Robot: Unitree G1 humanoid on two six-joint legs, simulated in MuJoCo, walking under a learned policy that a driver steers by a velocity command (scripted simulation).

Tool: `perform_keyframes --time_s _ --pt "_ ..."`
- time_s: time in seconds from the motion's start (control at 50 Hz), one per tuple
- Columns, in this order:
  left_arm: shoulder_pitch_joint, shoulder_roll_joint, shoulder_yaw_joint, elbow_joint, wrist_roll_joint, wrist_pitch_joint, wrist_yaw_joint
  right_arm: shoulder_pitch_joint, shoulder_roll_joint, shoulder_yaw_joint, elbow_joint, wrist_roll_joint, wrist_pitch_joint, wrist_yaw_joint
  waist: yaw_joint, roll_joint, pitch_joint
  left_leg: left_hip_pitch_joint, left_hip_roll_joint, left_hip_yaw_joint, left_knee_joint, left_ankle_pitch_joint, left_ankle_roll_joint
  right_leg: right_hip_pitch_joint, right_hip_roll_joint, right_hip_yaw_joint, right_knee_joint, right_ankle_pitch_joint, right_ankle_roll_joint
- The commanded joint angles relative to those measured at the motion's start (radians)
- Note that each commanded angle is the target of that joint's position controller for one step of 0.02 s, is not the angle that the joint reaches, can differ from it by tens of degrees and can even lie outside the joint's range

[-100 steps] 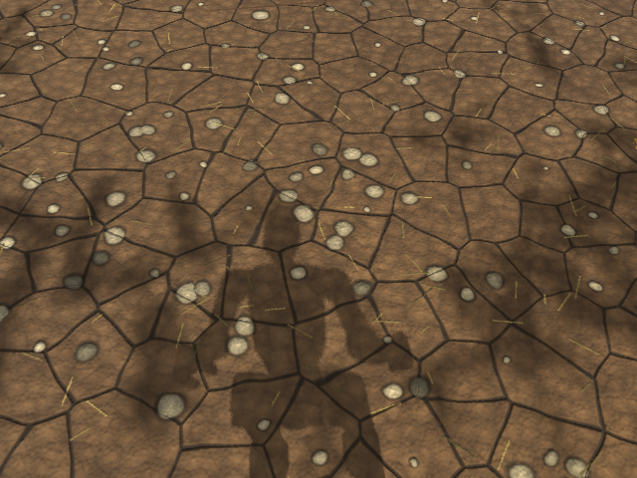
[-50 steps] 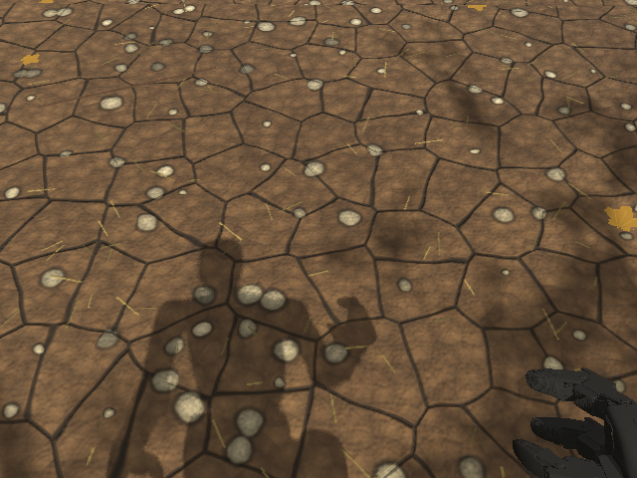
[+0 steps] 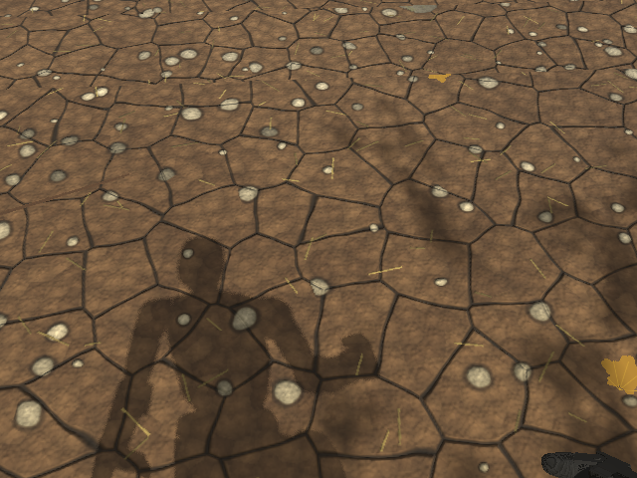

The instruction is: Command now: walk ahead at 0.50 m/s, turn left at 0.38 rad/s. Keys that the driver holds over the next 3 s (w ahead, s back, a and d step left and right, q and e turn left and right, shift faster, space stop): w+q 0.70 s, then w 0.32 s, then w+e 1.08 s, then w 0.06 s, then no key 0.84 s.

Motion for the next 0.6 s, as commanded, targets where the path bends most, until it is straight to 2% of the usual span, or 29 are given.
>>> perform_keyframes --time_s 0.02,0.04,0.06,0.08,0.1,0.12,0.14,0.16,0.2,0.24,0.32,0.38,0.42,0.46,0.48,0.5,0.52,0.54,0.56,0.58,0.6 --pt "-0.022 0.151 0.024 -0.092 0.022 0.002 0.028 0.323 -0.248 -0.097 0.008 -0.002 -0.001 -0.018 -0.196 0.019 -0.230 0.564 0.072 -0.171 0.007 0.040 0.112 -0.282 -0.178 -0.021 0.600 0.816 -0.054" --pt "0.090 0.015 -0.021 -0.116 0.038 -0.025 0.006 0.348 -0.317 -0.108 0.011 0.009 -0.003 -0.016 -0.114 0.259 -0.339 0.902 0.294 -0.708 -0.103 -0.179 0.297 -0.717 0.037 0.044 0.936 -0.030 0.012" --pt "0.005 0.103 -0.004 -0.113 0.010 -0.059 -0.009 0.371 -0.224 -0.083 0.005 0.015 -0.003 -0.018 -0.174 0.154 -0.371 0.937 0.302 -0.810 -0.206 -0.296 0.277 -0.833 0.014 0.212 1.032 -0.125 -0.004" --pt "-0.092 0.141 0.007 -0.152 -0.023 -0.080 -0.018 0.321 -0.203 -0.076 -0.003 0.004 -0.006 -0.023 -0.177 0.115 -0.230 0.828 0.276 -0.679 -0.227 -0.241 0.238 -0.898 -0.028 0.212 1.031 -0.045 -0.020" --pt "-0.143 0.131 0.002 -0.166 -0.019 -0.092 -0.013 0.264 -0.195 -0.074 -0.017 -0.001 -0.008 -0.027 -0.151 0.014 -0.151 0.689 0.239 -0.578 -0.237 -0.142 0.216 -0.876 -0.067 0.201 0.971 0.033 -0.026" --pt "-0.163 0.130 0.008 -0.170 0.001 -0.094 -0.007 0.214 -0.175 -0.068 -0.030 -0.007 -0.007 -0.029 -0.117 -0.024 -0.092 0.560 0.210 -0.502 -0.254 -0.029 0.208 -0.831 -0.094 0.195 0.893 0.077 -0.018" --pt "-0.152 0.132 0.014 -0.174 0.012 -0.086 -0.004 0.186 -0.155 -0.060 -0.044 -0.018 -0.008 -0.032 -0.082 0.000 -0.082 0.476 0.184 -0.458 -0.274 0.054 0.204 -0.762 -0.113 0.202 0.852 0.103 -0.012" --pt "-0.139 0.123 0.015 -0.177 0.017 -0.075 -0.004 0.172 -0.146 -0.059 -0.051 -0.017 -0.007 -0.034 -0.063 0.018 -0.075 0.429 0.168 -0.437 -0.294 0.084 0.209 -0.731 -0.116 0.201 0.814 0.109 0.001" --pt "-0.138 0.096 0.012 -0.184 0.022 -0.056 -0.001 0.180 -0.154 -0.062 -0.051 -0.009 -0.009 -0.043 -0.052 0.029 -0.056 0.349 0.149 -0.382 -0.320 0.126 0.216 -0.712 -0.114 0.181 0.735 0.136 0.031" --pt "-0.205 0.077 0.006 -0.209 0.025 -0.047 0.003 0.206 -0.182 -0.071 -0.043 -0.005 -0.008 -0.057 -0.068 0.027 -0.026 0.300 0.126 -0.340 -0.334 0.136 0.205 -0.726 -0.102 0.168 0.617 0.242 0.057" --pt "-0.354 0.045 -0.007 -0.248 0.017 -0.057 -0.007 0.264 -0.191 -0.075 -0.024 0.005 0.006 -0.075 -0.124 0.046 -0.010 0.247 0.064 -0.291 -0.311 0.035 0.140 -0.629 -0.044 0.161 0.336 0.493 0.068" --pt "-0.423 0.064 -0.002 -0.274 0.002 -0.067 -0.020 0.313 -0.193 -0.077 -0.005 0.012 0.017 -0.078 -0.147 0.056 -0.006 0.291 0.088 -0.356 -0.266 -0.027 0.128 -0.591 -0.017 0.179 0.246 0.511 0.061" --pt "-0.427 0.089 0.007 -0.280 -0.001 -0.075 -0.027 0.324 -0.186 -0.076 -0.003 0.012 0.024 -0.082 -0.138 0.067 -0.010 0.360 0.110 -0.420 -0.207 -0.048 0.116 -0.575 -0.011 0.200 0.195 0.449 0.044" --pt "-0.372 0.110 0.018 -0.270 -0.004 -0.084 -0.028 0.306 -0.186 -0.079 -0.008 0.008 0.031 -0.083 -0.100 0.099 -0.020 0.388 0.118 -0.465 -0.140 -0.018 0.099 -0.499 -0.010 0.193 0.163 0.370 0.013" --pt "-0.290 0.128 0.030 -0.249 0.000 -0.088 -0.023 0.293 -0.164 -0.072 -0.015 0.006 0.032 -0.082 -0.056 0.098 -0.056 0.371 0.084 -0.451 -0.070 0.016 0.075 -0.377 -0.014 0.177 0.119 0.375 -0.015" --pt "-0.165 0.167 0.045 -0.233 0.017 -0.092 -0.015 0.284 -0.114 -0.053 -0.030 -0.002 0.028 -0.077 0.004 0.053 -0.166 0.292 0.033 -0.395 0.127 -0.010 0.042 -0.152 -0.119 0.259 0.143 0.357 -0.071" --pt "-0.036 0.250 0.065 -0.219 0.032 -0.085 -0.007 0.382 -0.050 -0.033 -0.049 0.003 0.020 -0.077 0.002 -0.157 -0.318 0.011 -0.102 -0.248 0.453 -0.308 -0.032 0.207 -0.344 0.578 0.133 0.270 -0.195" --pt "0.007 0.236 0.067 -0.187 0.010 -0.070 -0.017 0.434 -0.088 -0.031 -0.066 0.020 0.013 -0.078 -0.015 -0.356 -0.344 -0.215 -0.084 -0.200 0.659 -0.563 -0.055 0.274 -0.463 0.906 0.039 0.022 -0.277" --pt "-0.047 0.145 0.045 -0.208 0.003 -0.066 -0.016 0.368 -0.177 -0.054 -0.049 0.025 0.017 -0.079 0.006 -0.209 -0.202 -0.275 -0.023 -0.219 0.740 -0.479 -0.066 0.155 -0.419 0.812 0.004 -0.091 -0.237" --pt "-0.094 0.109 0.033 -0.214 0.007 -0.058 -0.013 0.283 -0.195 -0.062 -0.062 0.015 0.024 -0.078 0.009 -0.133 -0.102 -0.269 0.010 -0.181 0.744 -0.396 -0.072 0.030 -0.371 0.650 -0.007 -0.019 -0.196" --pt "-0.137 0.089 0.023 -0.212 0.013 -0.054 -0.014 0.245 -0.180 -0.063 -0.072 0.005 0.027 -0.076 -0.011 -0.101 -0.040 -0.240 0.037 -0.166 0.709 -0.337 -0.077 -0.080 -0.325 0.541 -0.034 0.091 -0.180"
Next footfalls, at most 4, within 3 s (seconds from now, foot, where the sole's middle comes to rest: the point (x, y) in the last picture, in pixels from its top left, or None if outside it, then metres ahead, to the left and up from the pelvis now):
0.50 right None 0.47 -0.07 -0.76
1.00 left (214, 404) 0.60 0.30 -0.76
1.56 right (277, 268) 0.97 0.20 -0.76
2.02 left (203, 192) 1.22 0.44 -0.76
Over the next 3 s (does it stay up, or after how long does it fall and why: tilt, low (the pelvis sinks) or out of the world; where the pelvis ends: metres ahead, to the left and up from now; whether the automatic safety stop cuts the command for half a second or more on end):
stays up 1.30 0.31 0.01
